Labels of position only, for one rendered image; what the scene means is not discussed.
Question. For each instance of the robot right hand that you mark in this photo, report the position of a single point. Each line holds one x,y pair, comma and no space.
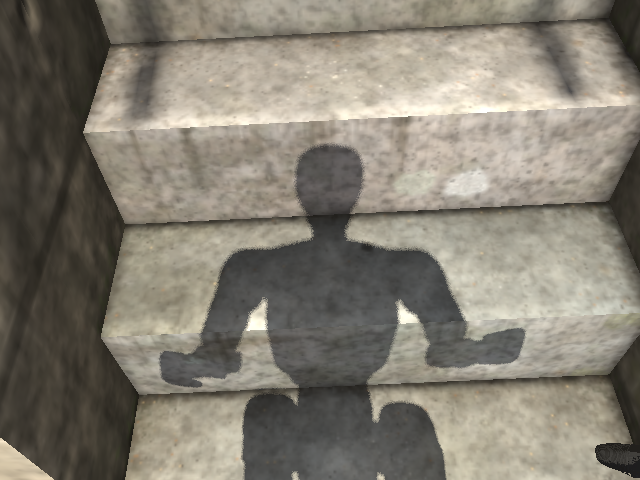
621,457

